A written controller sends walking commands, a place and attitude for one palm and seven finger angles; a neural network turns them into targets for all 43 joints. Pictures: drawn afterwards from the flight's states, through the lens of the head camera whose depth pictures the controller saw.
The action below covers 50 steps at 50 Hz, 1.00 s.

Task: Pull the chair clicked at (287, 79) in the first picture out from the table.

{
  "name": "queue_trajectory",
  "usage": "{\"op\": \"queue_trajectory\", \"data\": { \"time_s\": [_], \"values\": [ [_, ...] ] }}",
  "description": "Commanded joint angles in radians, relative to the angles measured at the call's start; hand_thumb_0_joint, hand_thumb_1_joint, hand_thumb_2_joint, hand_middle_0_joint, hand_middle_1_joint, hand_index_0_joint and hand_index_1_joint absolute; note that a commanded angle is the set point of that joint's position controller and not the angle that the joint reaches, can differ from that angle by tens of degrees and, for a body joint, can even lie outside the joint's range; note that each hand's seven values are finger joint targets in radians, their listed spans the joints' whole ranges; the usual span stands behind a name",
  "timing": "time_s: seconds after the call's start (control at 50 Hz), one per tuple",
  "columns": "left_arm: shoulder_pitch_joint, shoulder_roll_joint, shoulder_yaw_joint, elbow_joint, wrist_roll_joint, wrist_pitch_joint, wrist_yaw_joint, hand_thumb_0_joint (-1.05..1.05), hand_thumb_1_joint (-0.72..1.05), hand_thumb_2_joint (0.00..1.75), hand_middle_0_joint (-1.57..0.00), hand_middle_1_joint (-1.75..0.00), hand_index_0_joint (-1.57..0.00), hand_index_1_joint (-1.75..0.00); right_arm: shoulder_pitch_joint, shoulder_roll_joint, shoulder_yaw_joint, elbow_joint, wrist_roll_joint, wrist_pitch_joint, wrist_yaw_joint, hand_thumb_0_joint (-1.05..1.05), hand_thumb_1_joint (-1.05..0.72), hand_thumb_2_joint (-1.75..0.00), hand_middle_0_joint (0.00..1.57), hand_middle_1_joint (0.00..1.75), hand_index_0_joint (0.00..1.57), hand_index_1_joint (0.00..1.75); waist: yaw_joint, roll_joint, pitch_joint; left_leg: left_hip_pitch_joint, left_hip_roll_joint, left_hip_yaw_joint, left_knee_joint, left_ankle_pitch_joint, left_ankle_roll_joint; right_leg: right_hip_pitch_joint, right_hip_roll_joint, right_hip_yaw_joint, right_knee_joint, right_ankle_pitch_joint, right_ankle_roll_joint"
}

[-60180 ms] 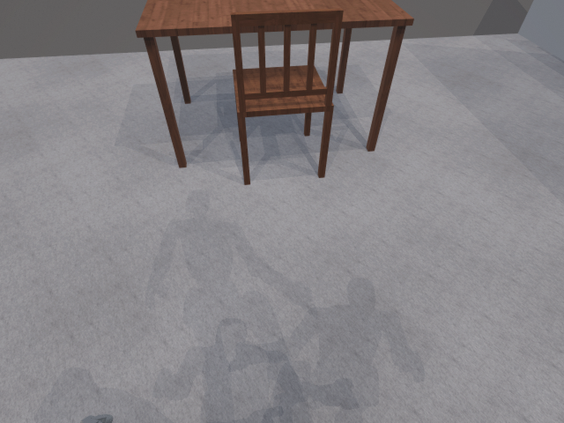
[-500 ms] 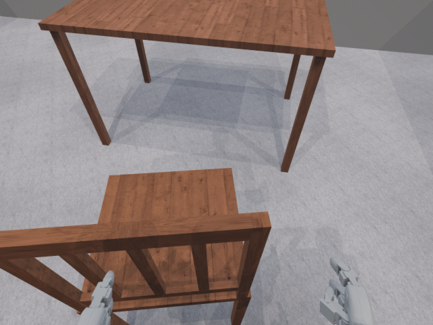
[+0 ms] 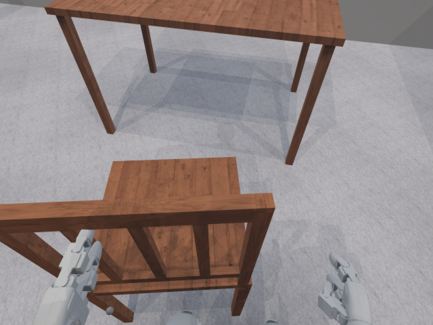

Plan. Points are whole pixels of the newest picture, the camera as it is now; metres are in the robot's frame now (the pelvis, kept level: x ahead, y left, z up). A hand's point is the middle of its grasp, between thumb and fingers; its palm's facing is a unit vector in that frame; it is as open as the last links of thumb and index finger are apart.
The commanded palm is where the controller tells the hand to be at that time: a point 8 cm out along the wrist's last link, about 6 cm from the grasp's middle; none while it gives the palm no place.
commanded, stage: draw the hand back to the body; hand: left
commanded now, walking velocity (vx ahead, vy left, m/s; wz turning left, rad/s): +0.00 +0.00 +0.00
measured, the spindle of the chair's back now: (150, 252) +0.26 +0.16 -0.03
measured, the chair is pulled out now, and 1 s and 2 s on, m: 0.68 0.68 0.68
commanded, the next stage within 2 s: step back with the hand held close in 1.28 s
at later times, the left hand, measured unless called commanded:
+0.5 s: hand (71, 305) +0.14 +0.21 +0.10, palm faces +0.06 -0.89 -0.46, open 13.4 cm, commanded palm +0.12 +0.27 +0.19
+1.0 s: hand (57, 290) +0.15 +0.23 +0.11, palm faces +0.13 -0.81 -0.57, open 6.7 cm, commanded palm +0.17 +0.28 +0.26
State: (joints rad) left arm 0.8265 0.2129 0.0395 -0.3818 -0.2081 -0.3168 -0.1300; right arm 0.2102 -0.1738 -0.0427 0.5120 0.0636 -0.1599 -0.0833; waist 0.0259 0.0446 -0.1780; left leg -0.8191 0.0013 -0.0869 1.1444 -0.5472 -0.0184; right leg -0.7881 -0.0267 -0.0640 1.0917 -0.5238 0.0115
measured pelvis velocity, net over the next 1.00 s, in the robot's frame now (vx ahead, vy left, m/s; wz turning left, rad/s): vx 0.04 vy -0.03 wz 0.04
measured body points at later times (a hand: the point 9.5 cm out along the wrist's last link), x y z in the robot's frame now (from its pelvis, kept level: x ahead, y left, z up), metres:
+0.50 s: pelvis +0.01 -0.01 +0.05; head +0.01 -0.03 +0.50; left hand +0.13 +0.25 +0.13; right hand +0.20 -0.23 -0.03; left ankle +0.01 +0.13 -0.66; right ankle +0.01 -0.13 -0.66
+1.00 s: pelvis +0.04 -0.03 +0.07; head +0.06 -0.06 +0.52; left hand +0.14 +0.27 +0.14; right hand +0.24 -0.24 -0.02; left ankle +0.01 +0.13 -0.66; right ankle +0.01 -0.13 -0.66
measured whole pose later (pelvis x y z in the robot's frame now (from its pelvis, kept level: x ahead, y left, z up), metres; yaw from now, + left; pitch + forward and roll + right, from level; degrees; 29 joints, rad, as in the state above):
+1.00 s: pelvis +0.04 -0.03 +0.07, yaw +2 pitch -2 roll +0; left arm 0.67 0.53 0.08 -0.38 -0.06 0.29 0.12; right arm 0.17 -0.24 0.05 0.71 0.06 -0.30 -0.11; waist 0.10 0.08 0.06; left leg -0.19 0.01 -0.10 0.59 -0.36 -0.05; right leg -0.18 -0.02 -0.09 0.60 -0.38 -0.02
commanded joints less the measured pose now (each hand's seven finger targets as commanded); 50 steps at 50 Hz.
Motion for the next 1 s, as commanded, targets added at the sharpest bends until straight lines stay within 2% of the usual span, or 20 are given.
{"op": "queue_trajectory", "data": {
  "time_s": [0.0,0.08,0.18,0.2,0.22,0.24,0.3,0.34,0.4,0.42,0.58,0.6,0.66,0.7,0.76,0.82,0.86,0.9,0.94,0.98],
  "values": [
    [0.092,0.159,0.192,-0.207,-0.068,-0.116,-0.055,0.00,-0.55,0.20,0.00,0.00,0.00,0.00,-0.120,-0.112,-0.041,-0.180,0.019,-0.062,0.001,0.00,-0.90,-0.90,0.20,0.30,0.20,0.30,0.012,0.019,-0.114,0.097,-0.007,0.039,-0.204,0.233,0.029,0.155,0.010,0.001,-0.204,0.154,-0.038],
    [0.011,0.163,0.219,-0.305,-0.123,-0.088,-0.036,0.00,-0.55,0.20,0.00,0.00,0.00,0.00,-0.113,-0.109,-0.024,-0.173,0.028,-0.085,-0.015,0.00,-0.90,-0.90,0.20,0.30,0.20,0.30,0.000,0.025,-0.096,0.157,-0.005,0.027,-0.251,0.208,0.030,0.176,0.014,-0.004,-0.260,0.114,-0.033],
    [-0.057,0.221,0.289,-0.358,-0.139,-0.095,0.003,0.00,-0.37,0.29,-0.02,-0.04,-0.02,-0.04,-0.102,-0.107,-0.010,-0.129,0.030,-0.125,-0.026,0.00,-0.90,-0.90,0.20,0.30,0.20,0.30,0.003,0.055,-0.069,0.207,0.000,0.023,-0.296,0.222,0.025,0.216,0.019,-0.009,-0.304,0.118,-0.035],
    [0.025,0.467,0.378,-0.303,0.094,0.089,0.157,0.00,-0.33,0.31,-0.03,-0.05,-0.03,-0.05,-0.108,-0.112,0.005,-0.133,-0.003,-0.087,-0.052,0.00,-0.90,-0.90,0.20,0.30,0.20,0.30,0.086,0.094,-0.131,0.263,0.045,0.020,-0.356,0.192,0.023,0.316,-0.015,0.040,-0.359,0.105,-0.066],
    [-0.001,0.321,0.263,-0.454,0.104,0.161,0.207,0.00,-0.30,0.32,-0.04,-0.05,-0.04,-0.05,-0.109,-0.095,0.034,-0.180,-0.004,-0.080,-0.062,0.00,-0.90,-0.90,0.20,0.30,0.20,0.30,0.039,0.138,-0.066,0.282,0.030,0.029,-0.385,0.188,0.026,0.326,-0.027,0.021,-0.378,0.123,-0.057],
    [-0.037,0.308,0.247,-0.452,0.126,0.208,0.250,0.00,-0.26,0.34,-0.04,-0.06,-0.04,-0.06,-0.100,-0.095,0.034,-0.159,-0.007,-0.073,-0.072,0.00,-0.90,-0.90,0.20,0.30,0.20,0.30,0.027,0.174,-0.022,0.309,0.036,0.036,-0.391,0.188,0.026,0.323,-0.027,0.013,-0.392,0.128,-0.057],
    [-0.088,0.327,0.271,-0.412,0.147,0.286,0.305,0.00,-0.15,0.39,-0.05,-0.08,-0.05,-0.08,-0.112,-0.107,0.046,-0.128,-0.017,-0.054,-0.091,0.00,-0.90,-0.90,0.20,0.30,0.20,0.30,0.025,0.102,0.054,0.360,0.044,0.026,-0.431,0.213,0.027,0.346,-0.016,-0.007,-0.453,0.144,-0.058],
    [-0.128,0.346,0.295,-0.397,0.151,0.300,0.321,0.00,-0.08,0.43,-0.07,-0.10,-0.07,-0.10,-0.116,-0.113,0.052,-0.115,-0.026,-0.058,-0.095,0.00,-0.90,-0.90,0.20,0.30,0.20,0.30,0.026,0.082,0.076,0.391,0.044,0.030,-0.462,0.214,0.027,0.380,-0.017,-0.010,-0.480,0.150,-0.053],
    [-0.197,0.396,0.343,-0.421,0.155,0.301,0.336,0.00,0.03,0.48,-0.08,-0.12,-0.08,-0.12,-0.122,-0.123,0.058,-0.095,-0.028,-0.078,-0.095,0.00,-0.90,-0.90,0.20,0.30,0.20,0.30,0.034,0.124,0.075,0.453,0.039,0.033,-0.501,0.241,0.026,0.438,-0.022,-0.001,-0.522,0.189,-0.058],
    [-0.205,0.392,0.344,-0.426,0.156,0.299,0.338,0.00,0.07,0.50,-0.08,-0.13,-0.08,-0.13,-0.122,-0.122,0.060,-0.087,-0.031,-0.088,-0.094,0.00,-0.90,-0.90,0.20,0.30,0.20,0.30,0.033,0.116,0.081,0.475,0.038,0.036,-0.509,0.261,0.027,0.447,-0.023,-0.002,-0.528,0.210,-0.055],
    [-0.317,0.441,0.404,-0.472,0.159,0.294,0.352,0.00,0.36,0.64,-0.13,-0.19,-0.13,-0.19,-0.135,-0.139,0.060,-0.016,-0.036,-0.147,-0.075,0.00,-0.90,-0.90,0.20,0.30,0.20,0.30,0.039,0.134,0.031,0.600,0.035,0.042,-0.564,0.423,0.026,0.564,-0.035,-0.005,-0.557,0.403,-0.050],
    [-0.337,0.463,0.419,-0.476,0.159,0.297,0.358,0.00,0.39,0.65,-0.13,-0.19,-0.13,-0.19,-0.127,-0.142,0.062,-0.004,-0.035,-0.150,-0.074,0.00,-0.90,-0.90,0.20,0.30,0.20,0.30,0.040,0.157,0.017,0.609,0.033,0.039,-0.571,0.437,0.025,0.585,-0.037,-0.007,-0.564,0.413,-0.052],
    [-0.375,0.469,0.423,-0.503,0.159,0.296,0.363,0.00,0.50,0.71,-0.15,-0.22,-0.15,-0.22,-0.137,-0.147,0.062,0.013,-0.033,-0.168,-0.066,0.00,-0.90,-0.90,0.20,0.30,0.20,0.30,0.039,0.145,0.019,0.642,0.034,0.041,-0.578,0.493,0.026,0.597,-0.040,-0.010,-0.565,0.476,-0.049],
    [-0.408,0.506,0.445,-0.523,0.161,0.300,0.369,0.00,0.57,0.74,-0.16,-0.23,-0.16,-0.23,-0.126,-0.152,0.061,0.026,-0.028,-0.175,-0.063,0.00,-0.90,-0.90,0.20,0.30,0.20,0.30,0.042,0.177,-0.005,0.660,0.033,0.040,-0.588,0.525,0.026,0.624,-0.045,-0.011,-0.569,0.497,-0.049],
    [-0.437,0.507,0.445,-0.566,0.159,0.302,0.373,0.00,0.68,0.80,-0.17,-0.26,-0.17,-0.26,-0.125,-0.150,0.061,0.035,-0.021,-0.187,-0.053,0.00,-0.90,-0.90,0.20,0.30,0.20,0.30,0.041,0.181,-0.014,0.684,0.032,0.036,-0.599,0.597,0.025,0.639,-0.046,-0.021,-0.552,0.548,-0.046],
    [-0.468,0.549,0.464,-0.602,0.160,0.310,0.379,0.00,0.79,0.85,-0.19,-0.28,-0.19,-0.28,-0.113,-0.155,0.061,0.045,-0.013,-0.190,-0.048,0.00,-0.90,-0.90,0.20,0.30,0.20,0.30,0.043,0.225,-0.028,0.695,0.031,0.032,-0.610,0.641,0.022,0.662,-0.049,-0.023,-0.547,0.575,-0.046],
    [-0.496,0.559,0.467,-0.616,0.159,0.313,0.381,0.00,0.86,0.88,-0.19,-0.29,-0.19,-0.29,-0.108,-0.155,0.060,0.049,-0.006,-0.192,-0.043,0.00,-0.90,-0.90,0.20,0.30,0.20,0.30,0.041,0.202,-0.034,0.709,0.031,0.033,-0.612,0.652,0.024,0.660,-0.047,-0.028,-0.546,0.585,-0.042],
    [-0.505,0.585,0.479,-0.609,0.161,0.319,0.381,0.00,0.90,0.90,-0.20,-0.30,-0.20,-0.30,-0.118,-0.157,0.060,0.056,-0.001,-0.196,-0.040,0.00,-0.90,-0.90,0.20,0.30,0.20,0.30,0.043,0.231,-0.034,0.708,0.029,0.034,-0.615,0.655,0.026,0.666,-0.048,-0.018,-0.547,0.595,-0.045],
    [-0.498,0.563,0.467,-0.602,0.159,0.317,0.378,0.00,0.90,0.90,-0.20,-0.30,-0.20,-0.30,-0.107,-0.154,0.061,0.057,-0.002,-0.197,-0.035,0.00,-0.90,-0.90,0.20,0.30,0.20,0.30,0.041,0.194,-0.041,0.722,0.031,0.037,-0.615,0.676,0.026,0.667,-0.048,-0.031,-0.540,0.615,-0.040],
    [-0.511,0.569,0.468,-0.604,0.160,0.309,0.376,0.00,0.90,0.90,-0.20,-0.30,-0.20,-0.30,-0.108,-0.155,0.062,0.059,-0.003,-0.202,-0.032,0.00,-0.90,-0.90,0.20,0.30,0.20,0.30,0.042,0.192,-0.051,0.736,0.031,0.038,-0.619,0.681,0.029,0.668,-0.049,-0.032,-0.540,0.620,-0.037]
  ]
}}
